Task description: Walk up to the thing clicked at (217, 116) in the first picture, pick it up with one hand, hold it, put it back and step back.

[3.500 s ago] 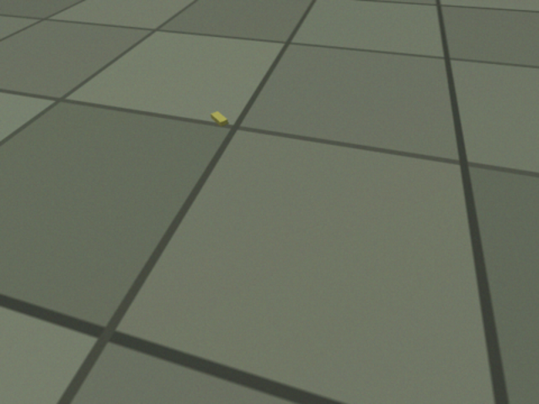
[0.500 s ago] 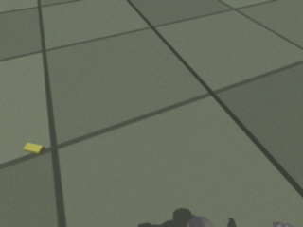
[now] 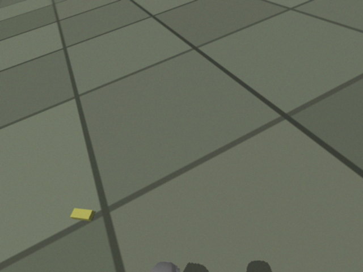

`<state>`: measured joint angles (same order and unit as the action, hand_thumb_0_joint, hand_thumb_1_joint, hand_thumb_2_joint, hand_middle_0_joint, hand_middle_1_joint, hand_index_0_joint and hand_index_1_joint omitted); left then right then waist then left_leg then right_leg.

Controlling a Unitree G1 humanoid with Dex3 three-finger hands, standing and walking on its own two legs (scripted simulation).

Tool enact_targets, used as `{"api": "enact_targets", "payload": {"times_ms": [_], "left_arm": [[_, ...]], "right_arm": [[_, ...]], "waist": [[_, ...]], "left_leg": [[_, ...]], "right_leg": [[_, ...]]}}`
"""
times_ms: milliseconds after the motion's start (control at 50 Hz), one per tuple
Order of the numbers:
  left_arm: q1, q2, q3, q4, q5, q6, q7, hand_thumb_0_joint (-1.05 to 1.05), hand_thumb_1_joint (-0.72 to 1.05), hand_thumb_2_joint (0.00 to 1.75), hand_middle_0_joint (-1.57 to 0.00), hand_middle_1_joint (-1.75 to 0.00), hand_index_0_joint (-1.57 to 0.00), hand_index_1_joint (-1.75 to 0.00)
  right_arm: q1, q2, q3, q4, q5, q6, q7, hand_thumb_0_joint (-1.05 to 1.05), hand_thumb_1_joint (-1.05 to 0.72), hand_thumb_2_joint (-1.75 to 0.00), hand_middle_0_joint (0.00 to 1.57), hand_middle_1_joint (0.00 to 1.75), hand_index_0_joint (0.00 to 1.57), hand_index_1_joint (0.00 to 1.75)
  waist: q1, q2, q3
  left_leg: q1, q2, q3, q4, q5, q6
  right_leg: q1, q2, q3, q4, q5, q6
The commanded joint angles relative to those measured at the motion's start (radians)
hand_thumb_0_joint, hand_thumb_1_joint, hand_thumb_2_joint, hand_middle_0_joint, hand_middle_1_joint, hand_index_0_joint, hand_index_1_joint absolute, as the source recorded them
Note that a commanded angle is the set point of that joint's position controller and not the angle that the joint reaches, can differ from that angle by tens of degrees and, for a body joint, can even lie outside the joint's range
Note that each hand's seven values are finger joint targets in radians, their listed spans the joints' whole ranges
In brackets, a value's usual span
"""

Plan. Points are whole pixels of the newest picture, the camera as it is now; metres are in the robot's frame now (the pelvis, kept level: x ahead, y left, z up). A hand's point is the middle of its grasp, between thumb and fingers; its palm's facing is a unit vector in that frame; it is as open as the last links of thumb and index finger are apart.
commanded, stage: walk up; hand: left
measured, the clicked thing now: (82, 214) +0.60 +0.77 -0.73
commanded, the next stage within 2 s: none
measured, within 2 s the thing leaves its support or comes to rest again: neither
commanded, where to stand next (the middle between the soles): +0.20 +0.57 m, yaw -8 degrees
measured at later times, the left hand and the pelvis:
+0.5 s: hand out of the picture +0.17 +0.48 -0.14, palm faces -0.14 -0.85 -0.51, open 7.4 cm; pelvis +0.07 +0.21 -0.01, yaw -4 degrees
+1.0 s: hand out of the picture +0.18 +0.78 -0.14, palm faces -0.06 -0.75 -0.66, open 7.4 cm; pelvis +0.09 +0.43 -0.03, yaw -5 degrees
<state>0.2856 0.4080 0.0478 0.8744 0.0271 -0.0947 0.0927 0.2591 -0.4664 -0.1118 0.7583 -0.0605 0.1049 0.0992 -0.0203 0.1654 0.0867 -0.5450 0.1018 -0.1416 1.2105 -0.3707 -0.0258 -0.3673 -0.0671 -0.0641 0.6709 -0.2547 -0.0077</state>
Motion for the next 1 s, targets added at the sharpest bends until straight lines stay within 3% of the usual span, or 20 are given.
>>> {"api": "enact_targets", "payload": {"times_ms": [0, 80, 140, 180, 200, 260, 340, 400, 440, 460, 500, 540, 640, 820, 860, 880, 900, 920, 940, 980], "left_arm": [[-0.010, 0.382, 0.129, -0.057, 0.009, -0.018, 0.011, 0.00, 0.90, 0.90, -0.20, -0.30, -0.20, -0.30], [0.027, 0.435, 0.142, -0.045, 0.021, -0.006, 0.011, 0.00, 0.90, 0.90, -0.20, -0.30, -0.20, -0.30], [-0.076, 0.374, 0.116, -0.060, 0.020, 0.014, 0.016, 0.00, 0.90, 0.90, -0.20, -0.30, -0.20, -0.30], [-0.044, 0.197, 0.056, -0.062, -0.011, 0.029, 0.031, 0.00, 0.90, 0.90, -0.20, -0.30, -0.20, -0.30], [-0.068, 0.251, 0.061, -0.052, -0.007, 0.019, 0.047, 0.00, 0.90, 0.90, -0.20, -0.30, -0.20, -0.30], [0.008, 0.309, 0.076, 0.035, -0.046, 0.017, 0.040, 0.00, 0.90, 0.90, -0.20, -0.30, -0.20, -0.30], [0.050, 0.250, 0.057, 0.035, -0.055, 0.008, 0.026, 0.00, 0.90, 0.90, -0.20, -0.30, -0.20, -0.30], [0.054, 0.229, 0.054, 0.011, -0.055, 0.005, 0.022, 0.00, 0.90, 0.90, -0.20, -0.30, -0.20, -0.30], [0.199, 0.233, 0.067, 0.046, -0.048, 0.007, 0.032, 0.00, 0.90, 0.90, -0.20, -0.30, -0.20, -0.30], [0.314, 0.275, 0.086, 0.074, -0.038, 0.010, 0.044, 0.00, 0.90, 0.90, -0.20, -0.30, -0.20, -0.30], [0.304, 0.386, 0.118, 0.012, -0.012, 0.014, 0.061, 0.00, 0.90, 0.90, -0.20, -0.30, -0.20, -0.30], [0.081, 0.389, 0.113, -0.060, -0.022, 0.012, 0.070, 0.00, 0.90, 0.90, -0.20, -0.30, -0.20, -0.30], [0.045, 0.311, 0.102, -0.060, 0.002, -0.009, 0.039, 0.00, 0.90, 0.90, -0.20, -0.30, -0.20, -0.30], [-0.003, 0.432, 0.146, -0.080, 0.024, 0.005, 0.019, 0.00, 0.90, 0.90, -0.20, -0.30, -0.20, -0.30], [-0.072, 0.413, 0.137, -0.082, 0.022, 0.018, 0.022, 0.00, 0.90, 0.90, -0.20, -0.30, -0.20, -0.30], [-0.051, 0.341, 0.118, -0.073, 0.023, 0.028, 0.026, 0.00, 0.90, 0.90, -0.20, -0.30, -0.20, -0.30], [-0.026, 0.232, 0.085, -0.069, 0.005, 0.038, 0.032, 0.00, 0.90, 0.90, -0.20, -0.30, -0.20, -0.30], [-0.068, 0.245, 0.080, -0.094, -0.004, 0.034, 0.053, 0.00, 0.90, 0.90, -0.20, -0.30, -0.20, -0.30], [-0.074, 0.282, 0.074, -0.070, 0.003, 0.023, 0.062, 0.00, 0.90, 0.90, -0.20, -0.30, -0.20, -0.30], [-0.022, 0.319, 0.088, -0.001, -0.028, 0.023, 0.049, 0.00, 0.90, 0.90, -0.20, -0.30, -0.20, -0.30]], "right_arm": [[0.039, -0.178, -0.061, -0.058, -0.002, -0.012, 0.004, 0.00, -0.90, -0.90, 0.20, 0.30, 0.20, 0.30], [-0.015, -0.191, -0.067, -0.077, -0.002, -0.017, 0.008, 0.00, -0.90, -0.90, 0.20, 0.30, 0.20, 0.30], [0.223, -0.205, -0.092, 0.014, -0.008, -0.032, -0.006, 0.00, -0.90, -0.90, 0.20, 0.30, 0.20, 0.30], [0.194, -0.335, -0.107, -0.011, -0.026, -0.049, -0.026, 0.00, -0.90, -0.90, 0.20, 0.30, 0.20, 0.30], [0.071, -0.410, -0.117, -0.033, 0.003, -0.054, -0.035, 0.00, -0.90, -0.90, 0.20, 0.30, 0.20, 0.30], [0.008, -0.250, -0.070, -0.064, -0.008, -0.064, -0.054, 0.00, -0.90, -0.90, 0.20, 0.30, 0.20, 0.30], [0.031, -0.195, -0.054, -0.059, -0.007, -0.071, -0.058, 0.00, -0.90, -0.90, 0.20, 0.30, 0.20, 0.30], [0.032, -0.161, -0.046, -0.094, -0.014, -0.058, -0.057, 0.00, -0.90, -0.90, 0.20, 0.30, 0.20, 0.30], [-0.037, -0.150, -0.041, -0.137, -0.004, -0.047, -0.053, 0.00, -0.90, -0.90, 0.20, 0.30, 0.20, 0.30], [-0.062, -0.124, -0.033, -0.160, 0.006, -0.048, -0.053, 0.00, -0.90, -0.90, 0.20, 0.30, 0.20, 0.30], [0.076, -0.094, -0.022, -0.151, 0.011, -0.039, -0.057, 0.00, -0.90, -0.90, 0.20, 0.30, 0.20, 0.30], [0.102, -0.195, -0.061, -0.125, -0.006, -0.016, -0.077, 0.00, -0.90, -0.90, 0.20, 0.30, 0.20, 0.30], [0.079, -0.185, -0.064, -0.090, 0.002, -0.013, -0.041, 0.00, -0.90, -0.90, 0.20, 0.30, 0.20, 0.30], [0.031, -0.192, -0.082, -0.117, 0.002, -0.007, 0.003, 0.00, -0.90, -0.90, 0.20, 0.30, 0.20, 0.30], [0.178, -0.204, -0.099, -0.063, -0.006, -0.011, -0.003, 0.00, -0.90, -0.90, 0.20, 0.30, 0.20, 0.30], [0.256, -0.215, -0.107, -0.035, -0.019, -0.019, -0.011, 0.00, -0.90, -0.90, 0.20, 0.30, 0.20, 0.30], [0.273, -0.267, -0.107, -0.046, -0.038, -0.024, -0.019, 0.00, -0.90, -0.90, 0.20, 0.30, 0.20, 0.30], [0.122, -0.374, -0.110, -0.099, -0.008, -0.034, -0.025, 0.00, -0.90, -0.90, 0.20, 0.30, 0.20, 0.30], [-0.016, -0.400, -0.110, -0.109, 0.003, -0.035, -0.035, 0.00, -0.90, -0.90, 0.20, 0.30, 0.20, 0.30], [-0.058, -0.270, -0.075, -0.133, -0.016, -0.041, -0.048, 0.00, -0.90, -0.90, 0.20, 0.30, 0.20, 0.30]], "waist": [[-0.002, -0.369, -0.007], [0.023, -0.385, -0.083], [-0.121, -0.205, -0.159], [-0.130, 0.237, -0.018], [-0.091, 0.235, 0.016], [-0.041, 0.059, 0.041], [-0.038, 0.082, -0.025], [-0.040, 0.061, -0.067], [0.053, -0.008, -0.118], [0.116, -0.097, -0.168], [0.090, -0.260, -0.272], [0.033, -0.144, -0.180], [0.008, -0.212, -0.012], [0.010, -0.411, -0.065], [-0.080, -0.321, -0.115], [-0.121, -0.162, -0.135], [-0.141, 0.139, -0.051], [-0.098, 0.259, 0.018], [-0.053, 0.195, 0.073], [-0.043, 0.016, 0.106]], "left_leg": [[0.035, 0.027, 0.124, -0.169, -0.004, -0.008], [0.086, 0.022, 0.154, -0.297, -0.120, 0.009], [0.413, -0.040, 0.201, -0.554, -0.073, 0.035], [0.324, 0.212, -0.373, -0.983, -0.402, 0.076], [0.249, 0.267, -0.499, -1.051, -0.419, 0.144], [0.312, 0.151, -0.149, -0.809, 0.069, 0.113], [0.442, 0.107, 0.008, -0.680, 0.636, 0.188], [0.426, 0.083, 0.079, -0.647, 0.674, 0.197], [0.288, 0.039, 0.135, -0.505, 0.578, 0.140], [0.187, 0.009, 0.166, -0.359, 0.518, 0.095], [-0.113, -0.096, 0.052, 0.016, -0.223, -0.002], [-0.149, -0.033, -0.044, 0.212, -0.227, -0.011], [-0.041, -0.053, -0.062, 0.153, -0.047, 0.026], [0.138, 0.000, 0.152, -0.282, -0.121, 0.026], [0.347, -0.031, 0.191, -0.418, -0.052, 0.036], [0.412, -0.072, 0.172, -0.513, -0.125, 0.054], [0.326, 0.052, -0.135, -0.756, -0.387, 0.102], [0.141, 0.204, -0.493, -0.987, -0.478, 0.190], [0.012, 0.272, -0.587, -1.035, -0.575, 0.282], [0.039, 0.154, -0.299, -0.853, -0.348, 0.231]], "right_leg": [[-0.111, -0.142, 0.162, -0.297, -0.292, -0.166], [-0.056, -0.176, 0.221, -0.214, -0.290, -0.185], [-0.247, -0.112, 0.118, 0.079, -0.318, -0.115], [-0.577, 0.188, 0.045, 0.597, -0.405, -0.031], [-0.519, 0.101, 0.143, 0.632, -0.339, -0.069], [-0.460, 0.050, 0.157, 0.546, -0.177, -0.047], [-0.289, 0.056, 0.027, 0.283, -0.167, -0.018], [-0.127, 0.074, -0.052, 0.081, -0.054, -0.022], [0.158, 0.073, -0.051, -0.122, 0.180, -0.029], [0.341, 0.040, 0.000, -0.191, 0.243, -0.050], [0.531, -0.376, 0.661, -0.282, 0.072, -0.223], [0.303, -0.499, 0.779, -0.354, -0.194, -0.366], [-0.025, -0.221, 0.300, -0.267, -0.140, -0.203], [-0.156, -0.182, 0.199, -0.172, -0.311, -0.178], [-0.280, -0.153, 0.147, -0.013, -0.350, -0.126], [-0.335, -0.085, 0.072, 0.199, -0.360, -0.089], [-0.501, 0.095, -0.012, 0.515, -0.421, -0.045], [-0.521, 0.135, 0.059, 0.618, -0.413, -0.034], [-0.431, 0.061, 0.108, 0.676, -0.355, -0.060], [-0.421, 0.045, 0.128, 0.632, -0.258, -0.037]]}}
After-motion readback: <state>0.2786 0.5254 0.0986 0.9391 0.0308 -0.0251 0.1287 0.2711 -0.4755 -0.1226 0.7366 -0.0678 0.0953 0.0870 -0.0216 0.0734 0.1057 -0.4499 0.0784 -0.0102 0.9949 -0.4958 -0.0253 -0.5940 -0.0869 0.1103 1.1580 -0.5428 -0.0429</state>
